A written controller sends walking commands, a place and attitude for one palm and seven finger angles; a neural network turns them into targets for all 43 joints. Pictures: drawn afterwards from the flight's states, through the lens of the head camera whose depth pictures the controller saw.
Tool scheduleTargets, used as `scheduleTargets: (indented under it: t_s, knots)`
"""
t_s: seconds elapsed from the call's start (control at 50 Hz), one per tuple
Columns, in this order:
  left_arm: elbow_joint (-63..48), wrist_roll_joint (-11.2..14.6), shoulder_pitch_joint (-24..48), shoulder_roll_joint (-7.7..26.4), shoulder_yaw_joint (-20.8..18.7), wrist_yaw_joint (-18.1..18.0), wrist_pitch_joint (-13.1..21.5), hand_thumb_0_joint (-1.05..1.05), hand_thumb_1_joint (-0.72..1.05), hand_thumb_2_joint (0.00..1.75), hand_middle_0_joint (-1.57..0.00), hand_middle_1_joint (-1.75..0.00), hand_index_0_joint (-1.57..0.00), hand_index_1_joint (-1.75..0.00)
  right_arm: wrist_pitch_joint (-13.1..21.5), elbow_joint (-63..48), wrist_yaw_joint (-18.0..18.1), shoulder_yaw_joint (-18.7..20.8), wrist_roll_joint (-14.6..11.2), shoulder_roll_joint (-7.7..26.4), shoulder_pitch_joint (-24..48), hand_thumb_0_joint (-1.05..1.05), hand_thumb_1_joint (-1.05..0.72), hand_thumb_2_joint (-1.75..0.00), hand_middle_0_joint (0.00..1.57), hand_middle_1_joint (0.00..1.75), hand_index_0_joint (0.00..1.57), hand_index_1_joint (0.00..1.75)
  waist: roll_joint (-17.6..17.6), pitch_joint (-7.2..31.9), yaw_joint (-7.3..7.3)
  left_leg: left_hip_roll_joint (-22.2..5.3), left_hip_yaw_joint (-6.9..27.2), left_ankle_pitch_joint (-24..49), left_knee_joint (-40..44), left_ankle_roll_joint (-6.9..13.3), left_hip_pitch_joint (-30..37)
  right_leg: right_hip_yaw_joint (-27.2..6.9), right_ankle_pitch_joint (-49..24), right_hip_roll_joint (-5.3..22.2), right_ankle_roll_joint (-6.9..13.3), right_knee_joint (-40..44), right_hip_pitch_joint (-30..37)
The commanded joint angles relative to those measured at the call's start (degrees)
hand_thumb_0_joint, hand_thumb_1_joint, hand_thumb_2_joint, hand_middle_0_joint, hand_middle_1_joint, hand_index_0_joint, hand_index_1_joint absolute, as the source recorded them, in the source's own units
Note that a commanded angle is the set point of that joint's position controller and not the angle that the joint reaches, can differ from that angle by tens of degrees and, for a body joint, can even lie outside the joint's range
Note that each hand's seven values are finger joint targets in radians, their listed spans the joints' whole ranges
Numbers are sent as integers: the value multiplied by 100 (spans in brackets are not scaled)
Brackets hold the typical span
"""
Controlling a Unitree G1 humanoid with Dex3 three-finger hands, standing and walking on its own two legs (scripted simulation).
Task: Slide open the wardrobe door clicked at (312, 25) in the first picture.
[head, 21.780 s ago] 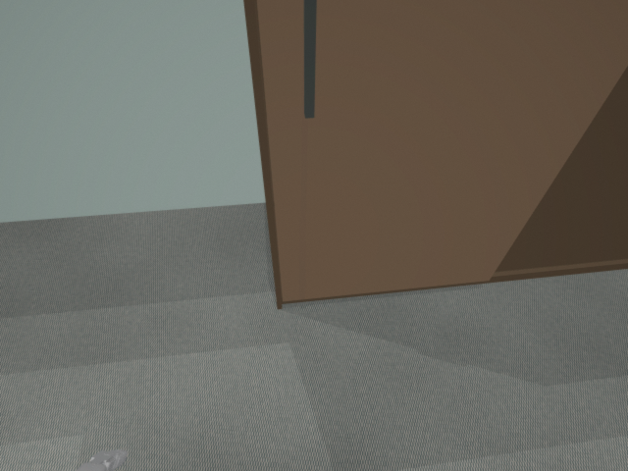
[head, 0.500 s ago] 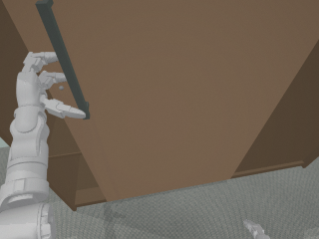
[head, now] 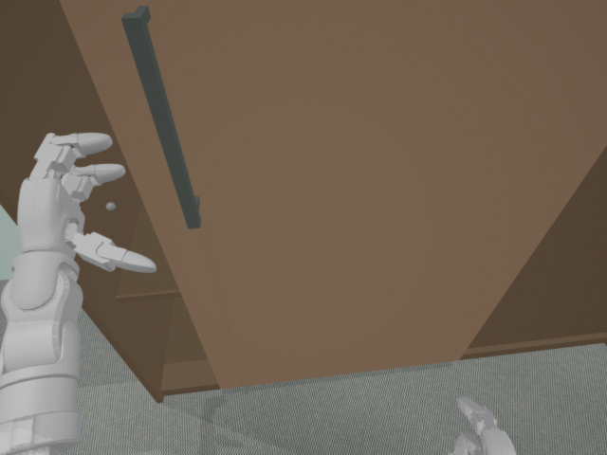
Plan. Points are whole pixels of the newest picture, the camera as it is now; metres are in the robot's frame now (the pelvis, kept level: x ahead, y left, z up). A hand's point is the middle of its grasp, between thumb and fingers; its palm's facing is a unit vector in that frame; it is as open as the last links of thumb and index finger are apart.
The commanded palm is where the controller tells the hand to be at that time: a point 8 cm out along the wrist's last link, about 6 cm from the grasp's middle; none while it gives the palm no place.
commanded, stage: slip the hand off the handle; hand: left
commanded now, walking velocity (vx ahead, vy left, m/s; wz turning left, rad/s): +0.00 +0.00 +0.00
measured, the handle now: (172, 135) +0.45 +0.22 +0.22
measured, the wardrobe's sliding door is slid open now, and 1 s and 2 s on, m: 0.19 0.19 0.19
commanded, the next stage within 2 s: draw the hand back to the body in 0.30 s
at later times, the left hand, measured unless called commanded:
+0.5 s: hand (92, 250) +0.26 +0.24 +0.20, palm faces +0.23 -0.97 -0.04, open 14.7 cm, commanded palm +0.22 +0.28 +0.20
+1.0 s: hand (61, 290) +0.22 +0.26 +0.19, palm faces +0.35 -0.92 -0.16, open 14.3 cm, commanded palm +0.18 +0.29 +0.19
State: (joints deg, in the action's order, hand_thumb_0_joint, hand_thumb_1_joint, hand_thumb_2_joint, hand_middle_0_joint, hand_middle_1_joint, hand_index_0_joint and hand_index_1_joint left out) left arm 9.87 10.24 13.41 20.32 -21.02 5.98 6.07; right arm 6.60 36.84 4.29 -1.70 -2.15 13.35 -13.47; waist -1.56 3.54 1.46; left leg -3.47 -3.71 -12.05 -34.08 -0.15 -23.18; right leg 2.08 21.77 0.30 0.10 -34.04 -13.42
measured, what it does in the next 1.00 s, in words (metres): stands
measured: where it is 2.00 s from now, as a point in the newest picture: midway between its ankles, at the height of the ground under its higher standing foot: outside the picture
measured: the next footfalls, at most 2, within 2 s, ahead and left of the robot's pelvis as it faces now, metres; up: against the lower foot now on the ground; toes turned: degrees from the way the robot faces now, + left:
none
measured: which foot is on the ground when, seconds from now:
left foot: down 0.00-1.00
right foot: down 0.00-1.00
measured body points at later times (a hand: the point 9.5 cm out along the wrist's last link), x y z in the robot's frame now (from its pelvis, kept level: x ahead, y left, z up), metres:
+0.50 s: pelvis -0.01 -0.01 +0.00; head -0.05 -0.02 +0.45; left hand +0.24 +0.29 +0.20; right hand +0.19 -0.21 -0.07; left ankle +0.06 +0.12 -0.73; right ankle -0.04 -0.12 -0.73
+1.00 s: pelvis +0.00 -0.01 +0.01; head -0.04 -0.03 +0.46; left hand +0.19 +0.30 +0.20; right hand +0.22 -0.22 -0.04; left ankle +0.06 +0.12 -0.73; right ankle -0.04 -0.12 -0.73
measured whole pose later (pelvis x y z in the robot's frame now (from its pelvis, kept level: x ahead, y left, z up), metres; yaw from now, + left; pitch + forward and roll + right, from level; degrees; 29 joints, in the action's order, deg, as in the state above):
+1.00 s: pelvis +0.00 -0.01 +0.01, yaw +2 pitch -4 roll -1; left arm -14.8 13.7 -9.7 19.9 -21.5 5.9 -10.0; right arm 12.1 36.9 6.1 -3.9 -1.6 14.2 -9.9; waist -3.0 2.6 4.6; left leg -3.2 -1.4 -9.6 -28.1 -1.1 -14.1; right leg 4.4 19.4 -0.3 0.9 -26.8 -3.0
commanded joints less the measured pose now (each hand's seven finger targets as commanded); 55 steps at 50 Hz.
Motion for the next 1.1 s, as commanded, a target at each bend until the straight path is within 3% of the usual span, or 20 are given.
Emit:
scheduleTargets:
  t_s: [0.0, 0.12, 0.14, 0.2, 0.28, 0.4, 0.42, 0.46, 0.5, 0.52, 0.54, 0.6, 0.7, 0.8, 0.9, 0.92, 0.94, 0.96, 1.02, 1.08]
  knots:
    - [-1661, 102, 1693, 1381, -355, -70, 213, 0, -55, 20, -25, -115, -25, -115, 356, -863, 112, 262, -25, 765, 641, 0, -90, -90, 20, 30, 20, 30, -126, 1089, 81, 215, 236, 723, 365, 224, 1680, 35, -1487, -239, 45, 688, -670]
    - [-2184, 160, 1310, 932, 48, 60, 61, 0, -55, 20, -25, -115, -25, -115, 444, -893, 146, 179, -29, 686, 818, 0, -90, -90, 20, 30, 20, 30, -399, 976, 59, 230, 323, 548, 486, 189, 1866, 69, -1270, -218, 73, 780, -711]
    - [-2204, 188, 1320, 845, 125, 58, 29, 0, -55, 20, -25, -115, -25, -115, 468, -887, 155, 154, -26, 670, 831, 0, -90, -90, 20, 30, 20, 30, -297, 874, 42, 228, 350, 440, 512, 183, 1847, 83, -1187, -215, 63, 810, -758]
    - [-2190, 227, 1099, 1117, -163, 22, -3, 0, -55, 20, -25, -115, -25, -115, 485, -829, 201, 140, -12, 711, 861, 0, -90, -90, 20, 30, 20, 30, -9, 748, 103, 235, 350, 275, 571, 196, 1728, 59, -1017, -210, 46, 918, -680]
    - [-2651, 168, 976, 881, 18, -31, 40, 0, -55, 20, -25, -115, -25, -115, 568, -871, 189, 109, 18, 619, 983, 0, -90, -90, 20, 30, 20, 30, -431, 863, 144, 261, 379, 275, 641, 159, 1912, 79, -969, -199, 92, 896, -614]
    - [-2398, 186, 773, 1071, -162, -68, 53, 0, -55, 20, -25, -115, -25, -115, 626, -735, 210, 88, 34, 662, 991, 0, -90, -90, 20, 30, 20, 30, -78, 545, 153, 257, 342, 70, 698, 170, 1692, 42, -768, -178, 45, 1049, -620]
    - [-1745, 800, 635, 927, -108, 265, -702, 0, -55, 20, -25, -115, -25, -115, 632, -750, 282, 56, -131, 737, 1191, 0, -90, -90, 20, 30, 20, 30, -146, 576, 229, 268, 382, -256, 858, 161, 1598, -9, -642, -107, 55, 1206, -352]
    - [-2327, 918, 1316, 1216, -191, 518, -1372, 0, -55, 20, -25, -115, -25, -115, 691, -876, 422, -10, -207, 705, 1404, 0, -90, -90, 20, 30, 20, 30, -327, 605, 253, 316, 379, -231, 929, 198, 1761, -49, -577, -84, 34, 1341, -294]
    - [-2407, 863, 1152, 1359, -263, 577, -2007, 0, -55, 20, -25, -115, -25, -115, 723, -948, 440, -55, -235, 716, 1447, 0, -90, -90, 20, 30, 20, 30, -402, 743, 339, 329, 413, -9, 966, 221, 1850, -13, -728, -73, 39, 1341, -159]
    - [-2691, 849, 1145, 1211, -181, 560, -2119, 0, -55, 20, -25, -115, -25, -115, 752, -1004, 420, -76, -242, 657, 1471, 0, -90, -90, 20, 30, 20, 30, -415, 701, 312, 334, 408, 117, 951, 232, 1935, 8, -811, -71, 28, 1365, -244]
    - [-2843, 844, 1117, 1289, -325, 498, -2138, 0, -55, 20, -25, -115, -25, -115, 777, -1008, 391, -70, -214, 662, 1414, 0, -90, -90, 20, 30, 20, 30, -304, 727, 305, 335, 425, 224, 932, 225, 1991, 36, -900, -92, 30, 1351, -260]
    - [-2909, 943, 562, 1246, -578, 409, -1942, 0, -55, 20, -25, -115, -25, -115, 825, -999, 291, -26, -169, 689, 1340, 0, -90, -90, 20, 30, 20, 30, 111, 763, 324, 306, 393, 447, 876, 206, 2043, 66, -1099, -137, 10, 1339, -204]
    - [-2898, 960, -282, 1158, -673, 496, -1937, 0, -55, 20, -25, -115, -25, -115, 818, -993, 211, 28, -183, 714, 1236, 0, -90, -90, 20, 30, 20, 30, 62, 543, 343, 310, 277, 559, 817, 208, 1965, 42, -1410, -128, -46, 1297, -229]
    - [-3537, 969, -343, 1162, -648, 541, -1968, 0, -55, 20, -25, -115, -25, -115, 832, -1052, 239, 6, -173, 683, 1268, 0, -90, -90, 20, 30, 20, 30, -119, 474, 303, 323, 275, 640, 781, 222, 2043, 46, -1508, -139, -57, 1295, -280]
    - [-3804, 1031, -489, 1190, -735, 618, -1758, 0, -37, 29, -24, -104, -24, -104, 923, -1015, 286, 2, -135, 672, 1222, 0, -90, -90, 20, 30, 20, 30, -290, 521, 289, 341, 296, 742, 742, 214, 2117, 47, -1646, -140, -39, 1259, -224]
    - [-4151, 159, -625, 1812, -837, -190, -1063, 0, -33, 31, -24, -102, -24, -102, 933, -975, 252, 39, 111, 675, 1367, 0, -90, -90, 20, 30, 20, 30, -299, -293, 297, 393, 186, 532, 779, 187, 1919, -203, -1545, -22, -86, 1813, -579]
    - [-3601, 78, -1302, 1255, -556, -489, -819, 0, -30, 32, -24, -100, -24, -100, 908, -855, 239, 28, 159, 640, 1273, 0, -90, -90, 20, 30, 20, 30, -191, -431, 214, 362, 182, 409, 809, 175, 1871, -115, -1389, 47, -48, 1770, -540]
    - [-3634, -73, -1566, 1078, -386, -666, -616, 0, -26, 34, -24, -98, -24, -98, 835, -817, 196, 47, 177, 642, 1188, 0, -90, -90, 20, 30, 20, 30, -122, -300, 230, 319, 210, 422, 887, 176, 1978, -55, -1341, 20, -16, 1711, -381]
    - [-3912, -264, -1712, 1013, -232, -941, -178, 0, -15, 39, -24, -92, -24, -92, 721, -828, 166, 123, 210, 651, 1164, 0, -90, -90, 20, 30, 20, 30, -193, 16, 213, 280, 142, 462, 1070, 215, 2283, -89, -1334, 7, -16, 1736, -93]
    - [-3966, -391, -1730, 1051, -233, -1108, 97, 0, -4, 44, -23, -85, -23, -85, 665, -791, 185, 154, 263, 654, 1162, 0, -90, -90, 20, 30, 20, 30, -201, 42, 221, 272, 141, 415, 1210, 221, 2432, -79, -1179, -20, -6, 1822, 12]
